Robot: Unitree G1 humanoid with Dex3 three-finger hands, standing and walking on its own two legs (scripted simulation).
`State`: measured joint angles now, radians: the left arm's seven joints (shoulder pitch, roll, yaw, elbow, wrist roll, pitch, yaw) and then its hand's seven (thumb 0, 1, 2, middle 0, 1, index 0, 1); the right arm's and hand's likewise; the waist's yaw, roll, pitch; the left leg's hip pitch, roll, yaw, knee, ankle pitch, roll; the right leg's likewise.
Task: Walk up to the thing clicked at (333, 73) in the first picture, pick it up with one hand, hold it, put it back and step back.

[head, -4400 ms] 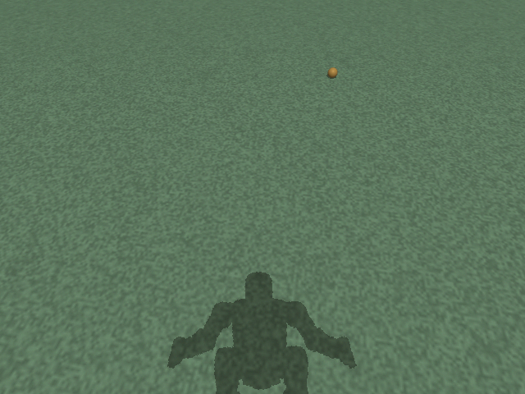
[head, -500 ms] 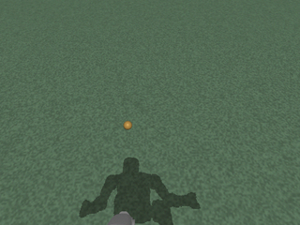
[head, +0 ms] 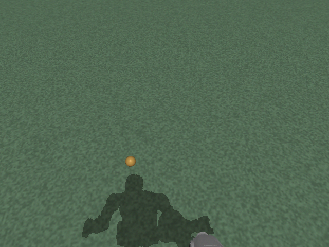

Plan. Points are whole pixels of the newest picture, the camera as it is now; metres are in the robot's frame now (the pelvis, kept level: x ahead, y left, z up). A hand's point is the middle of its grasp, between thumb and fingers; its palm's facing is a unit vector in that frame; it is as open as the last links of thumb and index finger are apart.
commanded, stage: walk up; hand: left
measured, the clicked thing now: (130, 161) +0.75 +0.22 -0.74
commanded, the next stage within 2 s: none
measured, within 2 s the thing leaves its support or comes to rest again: neither
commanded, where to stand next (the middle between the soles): +0.37 +0.03 m, yaw -1 degrees
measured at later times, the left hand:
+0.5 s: hand (56, 237) +0.19 +0.29 -0.13, palm faces +0.00 -0.92 -0.40, open 7.4 cm
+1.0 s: hand (63, 186) +0.33 +0.32 -0.15, palm faces -0.08 -0.92 -0.38, open 7.4 cm
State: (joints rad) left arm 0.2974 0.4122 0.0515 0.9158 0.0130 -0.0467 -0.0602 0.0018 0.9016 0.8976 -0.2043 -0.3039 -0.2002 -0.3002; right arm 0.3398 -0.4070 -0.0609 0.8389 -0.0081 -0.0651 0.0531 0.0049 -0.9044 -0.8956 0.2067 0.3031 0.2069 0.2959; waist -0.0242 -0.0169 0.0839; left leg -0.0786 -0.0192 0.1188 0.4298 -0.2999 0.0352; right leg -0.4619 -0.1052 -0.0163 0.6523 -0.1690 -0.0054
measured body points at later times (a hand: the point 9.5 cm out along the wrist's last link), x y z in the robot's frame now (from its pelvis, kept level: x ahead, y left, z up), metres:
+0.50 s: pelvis +0.15 +0.01 +0.00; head +0.16 +0.01 +0.45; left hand +0.18 +0.34 -0.10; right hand +0.21 -0.32 -0.12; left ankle +0.26 +0.16 -0.72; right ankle +0.14 -0.13 -0.74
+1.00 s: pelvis +0.26 +0.05 +0.00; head +0.29 +0.05 +0.44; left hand +0.34 +0.37 -0.12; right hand +0.29 -0.26 -0.12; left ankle +0.25 +0.15 -0.74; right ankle +0.36 -0.07 -0.72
